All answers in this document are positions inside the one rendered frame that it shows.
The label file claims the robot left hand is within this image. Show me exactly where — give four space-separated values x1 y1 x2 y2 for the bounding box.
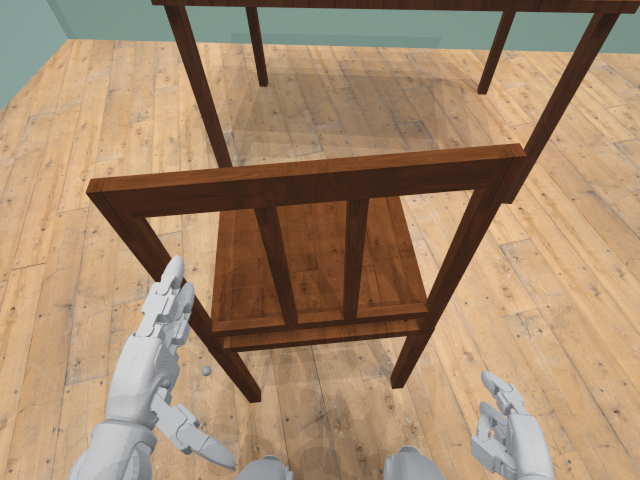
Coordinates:
105 255 236 470

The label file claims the right robot shin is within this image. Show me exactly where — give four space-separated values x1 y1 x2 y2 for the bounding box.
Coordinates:
398 446 419 454

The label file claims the robot left forearm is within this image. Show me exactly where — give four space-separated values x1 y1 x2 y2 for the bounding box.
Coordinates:
67 420 157 480

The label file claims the chair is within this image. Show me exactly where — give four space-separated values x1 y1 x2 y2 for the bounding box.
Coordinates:
86 143 527 403

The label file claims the table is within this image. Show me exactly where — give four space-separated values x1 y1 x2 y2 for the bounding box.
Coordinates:
151 0 640 204

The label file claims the left robot thigh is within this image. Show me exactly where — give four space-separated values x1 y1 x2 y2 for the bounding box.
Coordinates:
235 459 293 480

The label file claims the robot right hand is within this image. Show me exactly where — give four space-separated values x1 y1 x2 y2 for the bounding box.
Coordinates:
471 370 555 480

